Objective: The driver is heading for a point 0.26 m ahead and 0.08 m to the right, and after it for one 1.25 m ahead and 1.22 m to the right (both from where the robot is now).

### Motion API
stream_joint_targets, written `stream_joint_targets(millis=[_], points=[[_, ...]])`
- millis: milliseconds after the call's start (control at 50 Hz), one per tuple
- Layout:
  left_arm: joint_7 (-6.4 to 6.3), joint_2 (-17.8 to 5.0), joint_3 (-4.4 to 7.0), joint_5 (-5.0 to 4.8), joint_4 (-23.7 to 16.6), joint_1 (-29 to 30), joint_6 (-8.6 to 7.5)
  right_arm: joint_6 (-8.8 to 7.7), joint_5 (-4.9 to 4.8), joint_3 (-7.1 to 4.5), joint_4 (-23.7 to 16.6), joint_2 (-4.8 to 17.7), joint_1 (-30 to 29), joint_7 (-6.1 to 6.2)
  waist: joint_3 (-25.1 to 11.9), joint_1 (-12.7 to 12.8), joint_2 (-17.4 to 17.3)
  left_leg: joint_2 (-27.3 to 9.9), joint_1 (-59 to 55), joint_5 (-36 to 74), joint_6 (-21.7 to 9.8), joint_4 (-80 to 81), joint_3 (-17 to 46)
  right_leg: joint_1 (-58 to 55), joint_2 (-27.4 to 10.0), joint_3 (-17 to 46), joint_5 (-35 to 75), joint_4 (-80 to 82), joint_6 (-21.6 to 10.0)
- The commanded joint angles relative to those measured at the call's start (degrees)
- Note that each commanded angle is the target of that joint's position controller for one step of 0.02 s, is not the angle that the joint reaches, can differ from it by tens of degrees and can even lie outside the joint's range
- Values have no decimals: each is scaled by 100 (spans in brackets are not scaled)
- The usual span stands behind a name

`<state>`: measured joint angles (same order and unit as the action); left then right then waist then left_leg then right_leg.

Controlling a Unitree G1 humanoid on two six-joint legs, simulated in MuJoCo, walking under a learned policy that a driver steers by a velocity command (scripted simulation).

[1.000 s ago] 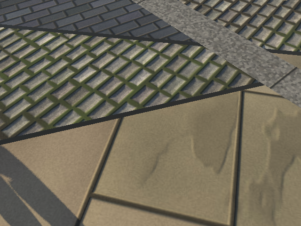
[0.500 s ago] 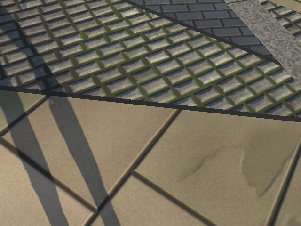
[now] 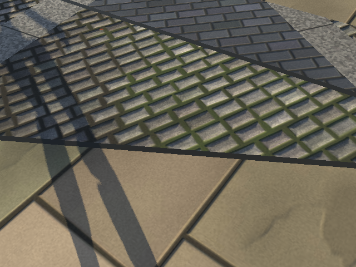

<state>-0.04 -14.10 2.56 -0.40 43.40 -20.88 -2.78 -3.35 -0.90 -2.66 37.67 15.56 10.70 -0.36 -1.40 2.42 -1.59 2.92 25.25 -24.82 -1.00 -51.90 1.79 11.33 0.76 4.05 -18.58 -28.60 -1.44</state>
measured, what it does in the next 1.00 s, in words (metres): walks ahead, turning right: left foot, then right foot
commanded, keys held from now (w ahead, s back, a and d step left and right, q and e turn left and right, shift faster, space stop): w+e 0.10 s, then e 0.90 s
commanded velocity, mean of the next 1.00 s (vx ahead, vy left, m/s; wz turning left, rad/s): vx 0.13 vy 0.00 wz -0.53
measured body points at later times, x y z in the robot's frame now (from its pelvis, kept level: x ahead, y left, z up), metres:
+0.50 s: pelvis +0.14 +0.03 +0.01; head +0.18 +0.02 +0.45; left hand +0.38 +0.25 -0.09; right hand +0.18 -0.27 -0.10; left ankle +0.15 +0.14 -0.74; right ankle +0.15 -0.11 -0.68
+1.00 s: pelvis +0.19 -0.01 +0.00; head +0.23 -0.05 +0.45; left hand +0.49 +0.14 -0.07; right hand +0.18 -0.34 -0.11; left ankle +0.30 +0.10 -0.71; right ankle +0.18 -0.12 -0.74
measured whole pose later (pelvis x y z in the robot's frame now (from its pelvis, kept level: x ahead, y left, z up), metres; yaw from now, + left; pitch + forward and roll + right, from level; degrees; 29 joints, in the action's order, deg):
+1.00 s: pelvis +0.19 -0.01 +0.00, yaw -34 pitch +3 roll +1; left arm -1.1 -18.8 4.0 -0.3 32.2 -9.9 2.3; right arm 0.2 -0.2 -3.4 41.8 17.5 5.3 0.6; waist 3.1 1.3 -0.3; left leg 1.2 25.4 -20.5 4.4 -43.4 5.5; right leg 20.7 4.9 8.7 -10.6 -29.4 -2.0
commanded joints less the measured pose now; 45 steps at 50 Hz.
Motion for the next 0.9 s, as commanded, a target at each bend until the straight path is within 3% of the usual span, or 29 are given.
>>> stream_joint_targets(millis=[20,60,80,120,160,180,200,220,240,260,280,300,320,380,460,520,600,620,640,660,680,700,720,740,760,800,900], points=[[-102,-1044,294,-85,-404,31,-45,-316,64,-183,-661,455,-956,-94,512,93,885,-293,1552,627,103,427,71,-907,-1239,1962,-184,1728,-1092],[-135,-1063,314,-84,-433,14,34,-351,70,-111,-624,184,-1096,-170,368,136,978,-83,708,987,231,1152,-167,-498,-906,1440,354,1609,-980],[-137,-1126,339,-94,-453,-16,57,-349,39,-109,-621,167,-1139,-192,348,149,1041,-12,380,1055,276,1462,-215,-310,-865,1373,419,1569,-983],[-123,-1242,387,-121,-493,-64,105,-329,-24,-173,-613,330,-1117,-191,334,110,1106,76,-184,1271,334,1946,-194,-40,-904,1523,614,1426,-966],[-139,-1290,415,-156,-570,104,167,-311,-27,-275,-530,523,-759,-139,209,-183,1129,104,-908,1807,297,2565,-131,120,-864,1649,1142,1016,-733],[-150,-1213,404,-158,-621,148,175,-295,-2,-331,-477,630,-533,-95,81,-319,1082,35,-1394,2024,216,2838,-99,244,-744,1645,1360,716,-551],[-155,-1015,360,-124,-690,203,159,-288,51,-410,-450,840,-148,-27,-216,-513,983,-328,-2122,2180,42,2907,128,515,-486,1499,1407,103,-313],[-162,-556,223,19,-885,262,142,-260,154,-511,-417,1297,642,57,-1018,-777,25,-1567,-3357,2797,-365,2845,1208,1185,-41,974,292,-1554,7],[-201,-331,148,-72,-1085,-308,111,-143,300,-563,-311,1668,719,32,-1373,-390,-1916,-2833,-3864,2920,-1264,3286,3318,2500,476,410,-2042,-2956,253],[-206,-897,299,-125,-862,-529,153,-116,221,-440,-358,1151,504,17,-975,-313,-1351,-2777,-3431,2691,-1397,3320,3267,2753,3,540,-1865,-3858,384],[-183,-1142,379,-125,-820,-198,219,-90,159,-333,-394,788,268,37,-533,-358,-835,-2484,-3015,3044,-1214,3194,2293,2898,-140,412,-1475,-4141,433],[-190,-1121,402,-97,-777,-69,292,-57,159,-279,-410,654,6,40,-386,-270,-464,-2153,-2656,3497,-1057,3167,1584,2770,-252,289,-1201,-4123,491],[-194,-1070,414,-69,-822,49,347,-27,145,-264,-368,617,-204,45,-219,-189,-476,-2001,-2321,3854,-1009,3201,1190,2711,-362,210,-970,-4005,539],[-145,-743,329,-70,-994,340,446,-28,205,-300,-205,756,-306,104,-74,-177,-643,-1825,-1769,4211,-1147,3521,440,2378,-392,-113,-446,-3535,647],[-27,-648,248,-31,-1253,844,475,69,120,-360,-61,950,-454,163,-202,-244,-503,-1991,-1900,4071,-1232,3598,40,2142,-511,-223,193,-2458,587],[87,-736,260,-44,-1383,1095,495,135,49,-398,7,1101,-557,138,-176,-278,-531,-1986,-1773,3846,-1110,3521,-298,1655,-468,-431,501,-1744,434],[184,-872,343,-61,-1578,1275,555,162,-129,-455,134,1260,-458,65,-161,-257,-518,-2070,-2052,3737,-832,2907,-442,1229,-283,-677,478,-718,101],[183,-913,387,-52,-1548,1115,551,171,-176,-448,160,1232,-475,63,-226,-131,-447,-1937,-1969,3736,-655,2479,-624,784,-129,-793,859,-168,-36],[125,-1147,498,-16,-1462,777,534,160,-147,-410,263,1068,-207,49,-438,-27,-108,-1598,-1659,3622,-362,1651,-923,-46,14,-690,1593,319,-245],[-3,-1801,675,6,-1523,347,512,147,83,-315,144,816,-72,41,-810,54,1101,-1094,-373,1802,139,30,-1251,-1356,-1105,856,3916,414,-735],[-13,-2167,659,165,-1695,454,434,135,298,-187,-111,574,-147,66,-1170,-66,2033,-184,1195,-1629,487,-1493,-675,-1881,-2415,3012,4674,539,-2126],[47,-1701,541,126,-1648,402,335,168,160,-292,-29,956,-393,49,-1397,239,1129,-345,1287,-1531,511,-2109,165,-1663,-2334,2699,4302,669,-2211],[50,-1549,472,79,-1581,647,265,200,34,-306,-53,1023,-473,50,-972,67,962,-474,1376,-1050,433,-2074,220,-1285,-1993,2102,3793,670,-1862],[27,-1414,448,-11,-1547,896,259,228,69,-315,43,996,-410,99,-709,-87,633,-600,1362,-603,404,-1713,229,-974,-1613,1704,3176,701,-1475],[-10,-1350,413,-54,-1586,1145,294,261,135,-330,52,1034,-451,153,-540,-180,648,-634,1222,-253,429,-1361,235,-616,-1425,1519,2949,739,-1281],[-64,-1369,387,42,-1648,1373,341,300,145,-306,126,928,-299,147,-565,-358,772,-429,644,157,522,-1145,115,-61,-1186,1289,3206,787,-1240],[-161,-1446,433,9,-1561,1258,387,316,105,-195,103,678,-449,159,-627,-233,893,-237,263,465,616,220,247,6,-1041,1541,2351,726,-1224]])
Velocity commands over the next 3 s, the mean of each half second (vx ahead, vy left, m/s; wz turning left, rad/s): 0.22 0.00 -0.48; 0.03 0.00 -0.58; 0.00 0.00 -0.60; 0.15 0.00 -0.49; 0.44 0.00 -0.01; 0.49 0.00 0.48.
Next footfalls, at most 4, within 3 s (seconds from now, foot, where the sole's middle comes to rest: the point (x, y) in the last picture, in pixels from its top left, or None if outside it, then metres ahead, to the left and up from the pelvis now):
0.20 left None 0.19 0.14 -0.78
0.66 right None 0.21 -0.14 -0.78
1.08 left None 0.33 0.06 -0.78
1.50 right None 0.13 -0.12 -0.78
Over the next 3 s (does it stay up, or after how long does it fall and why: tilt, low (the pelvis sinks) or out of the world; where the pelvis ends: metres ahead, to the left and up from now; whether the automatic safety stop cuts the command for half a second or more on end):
stays up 0.43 -0.52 -0.03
